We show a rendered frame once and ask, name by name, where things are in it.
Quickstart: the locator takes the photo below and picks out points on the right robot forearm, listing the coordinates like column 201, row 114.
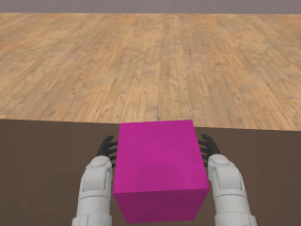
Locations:
column 230, row 199

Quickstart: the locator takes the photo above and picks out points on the robot right hand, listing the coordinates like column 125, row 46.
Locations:
column 210, row 150

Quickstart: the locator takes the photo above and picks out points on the left robot forearm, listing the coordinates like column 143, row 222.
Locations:
column 94, row 197

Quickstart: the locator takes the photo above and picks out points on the robot left hand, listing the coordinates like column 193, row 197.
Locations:
column 104, row 149

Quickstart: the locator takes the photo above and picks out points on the carton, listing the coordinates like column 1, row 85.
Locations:
column 159, row 173

